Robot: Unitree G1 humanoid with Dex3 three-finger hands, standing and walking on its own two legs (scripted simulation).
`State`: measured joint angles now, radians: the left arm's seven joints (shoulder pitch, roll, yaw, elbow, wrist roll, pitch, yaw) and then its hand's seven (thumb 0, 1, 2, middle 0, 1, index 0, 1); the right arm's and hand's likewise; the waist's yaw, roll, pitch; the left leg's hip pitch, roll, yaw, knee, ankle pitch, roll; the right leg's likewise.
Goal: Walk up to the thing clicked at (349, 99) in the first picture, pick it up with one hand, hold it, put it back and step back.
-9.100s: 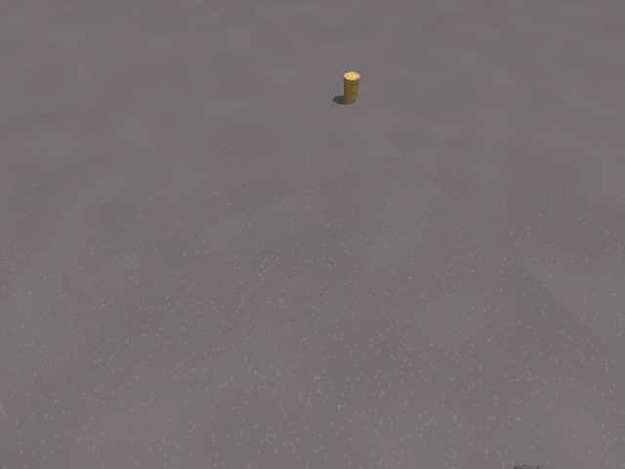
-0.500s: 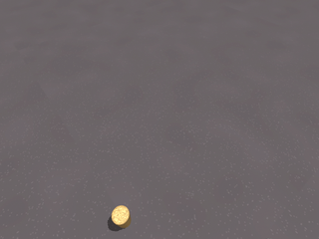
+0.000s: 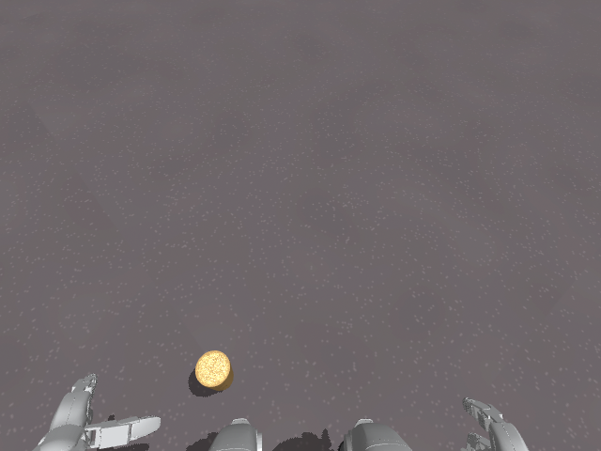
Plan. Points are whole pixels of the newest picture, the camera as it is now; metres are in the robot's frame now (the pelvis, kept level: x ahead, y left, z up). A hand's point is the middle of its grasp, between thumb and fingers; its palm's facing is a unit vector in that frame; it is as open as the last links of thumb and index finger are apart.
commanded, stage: go down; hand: left
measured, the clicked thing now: (217, 373) +0.32 +0.24 -0.67
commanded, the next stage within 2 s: none
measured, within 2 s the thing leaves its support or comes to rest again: neither
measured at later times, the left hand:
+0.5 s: hand (103, 449) +0.13 +0.32 -0.20, palm faces +0.14 -0.94 -0.30, open 17.4 cm
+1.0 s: hand (95, 411) +0.20 +0.39 -0.29, palm faces +0.22 -0.95 -0.20, open 17.6 cm
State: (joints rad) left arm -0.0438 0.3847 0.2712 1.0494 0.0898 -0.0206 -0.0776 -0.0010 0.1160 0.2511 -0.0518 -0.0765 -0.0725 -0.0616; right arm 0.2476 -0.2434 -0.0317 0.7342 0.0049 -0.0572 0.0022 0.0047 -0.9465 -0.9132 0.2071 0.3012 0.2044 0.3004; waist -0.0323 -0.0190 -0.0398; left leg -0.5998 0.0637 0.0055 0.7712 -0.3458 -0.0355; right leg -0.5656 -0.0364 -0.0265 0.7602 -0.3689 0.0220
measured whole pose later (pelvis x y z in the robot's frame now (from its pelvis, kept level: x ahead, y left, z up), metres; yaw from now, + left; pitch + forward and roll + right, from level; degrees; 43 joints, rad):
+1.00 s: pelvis -0.06 +0.01 -0.23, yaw -2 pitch +31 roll -5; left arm -0.11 0.60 0.67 0.80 -0.17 -0.33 -0.52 -0.02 -0.56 0.04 -0.04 -0.05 -0.06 -0.04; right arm 0.08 -0.29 0.02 0.66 -0.03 -0.19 -0.06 0.01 -0.89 -0.90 0.21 0.30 0.21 0.30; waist 0.01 -0.03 -0.16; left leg -1.75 0.06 -0.10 1.84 -0.64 -0.04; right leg -1.67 -0.04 -0.05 1.80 -0.68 0.03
